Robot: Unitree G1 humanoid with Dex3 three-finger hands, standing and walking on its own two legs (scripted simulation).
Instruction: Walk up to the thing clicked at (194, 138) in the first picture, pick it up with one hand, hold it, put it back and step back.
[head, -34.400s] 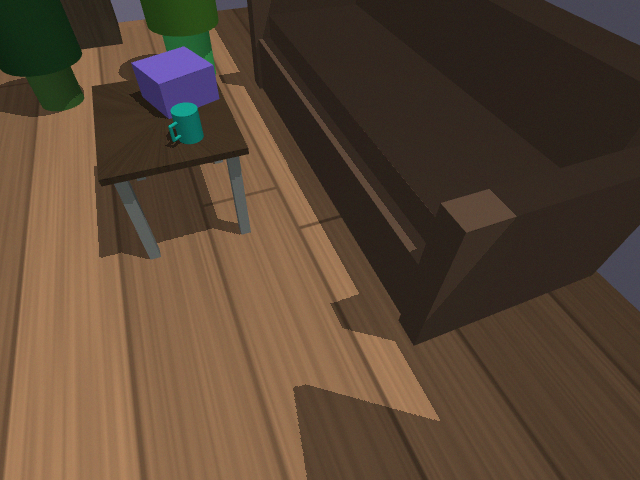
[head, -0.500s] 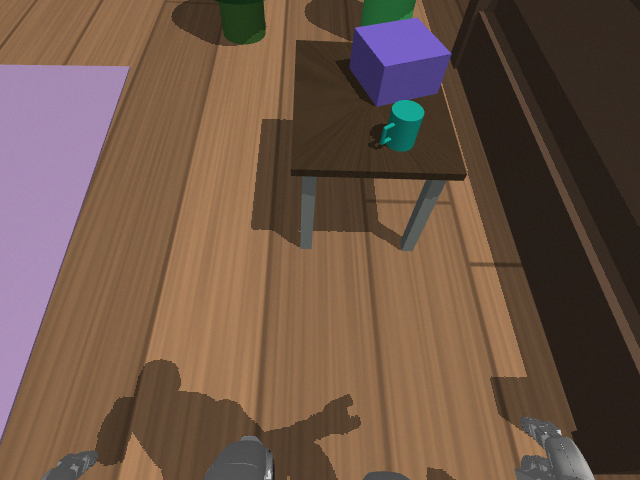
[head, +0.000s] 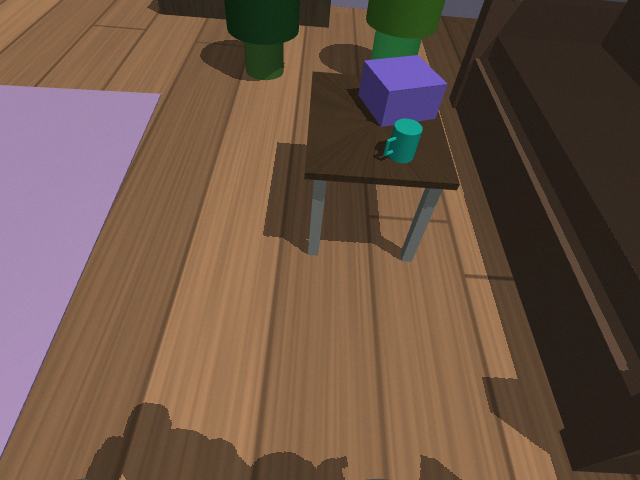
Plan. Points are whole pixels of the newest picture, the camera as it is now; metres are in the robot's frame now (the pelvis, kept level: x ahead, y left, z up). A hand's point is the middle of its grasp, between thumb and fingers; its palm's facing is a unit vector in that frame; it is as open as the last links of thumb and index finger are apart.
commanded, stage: step back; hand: right
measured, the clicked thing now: (400, 142) +1.08 -0.24 -0.26
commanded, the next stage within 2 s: stand in 0.78 s
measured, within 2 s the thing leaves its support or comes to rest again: neither
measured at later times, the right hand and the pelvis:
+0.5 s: hand out of the picture +0.08 -0.25 -0.14, palm faces -0.02 +0.93 -0.36, open 7.4 cm; pelvis +0.01 +0.00 +0.01, yaw +0 degrees
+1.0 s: hand out of the picture +0.14 -0.27 -0.13, palm faces -0.02 +0.94 -0.34, open 7.4 cm; pelvis +0.02 -0.02 +0.02, yaw +0 degrees
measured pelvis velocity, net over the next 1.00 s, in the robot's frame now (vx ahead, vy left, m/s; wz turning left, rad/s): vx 0.02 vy -0.02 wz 0.00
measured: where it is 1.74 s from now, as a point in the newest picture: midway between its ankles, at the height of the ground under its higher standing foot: outside the picture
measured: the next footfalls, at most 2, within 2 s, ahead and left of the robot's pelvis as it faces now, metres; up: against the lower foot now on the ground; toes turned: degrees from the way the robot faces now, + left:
right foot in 0.06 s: +0.04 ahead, -0.14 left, +0.00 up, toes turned -1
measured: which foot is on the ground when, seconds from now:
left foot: down 0.00-1.00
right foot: up 0.00-0.04, down 0.06-1.00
